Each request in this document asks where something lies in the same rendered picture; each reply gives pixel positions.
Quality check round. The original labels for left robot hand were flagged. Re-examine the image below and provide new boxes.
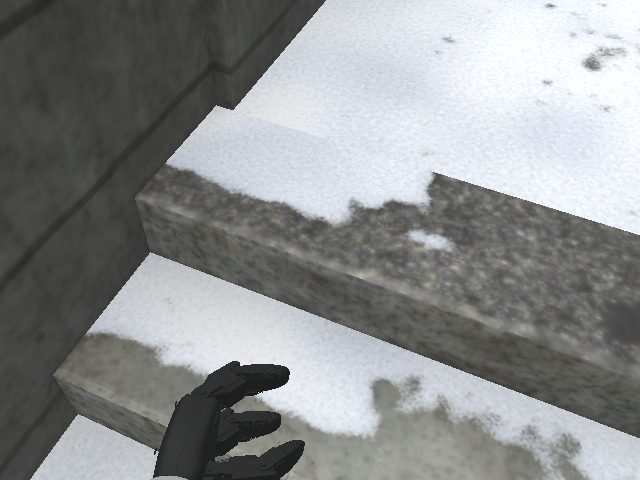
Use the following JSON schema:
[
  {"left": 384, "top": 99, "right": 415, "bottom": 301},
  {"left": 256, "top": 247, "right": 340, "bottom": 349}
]
[{"left": 153, "top": 361, "right": 305, "bottom": 480}]

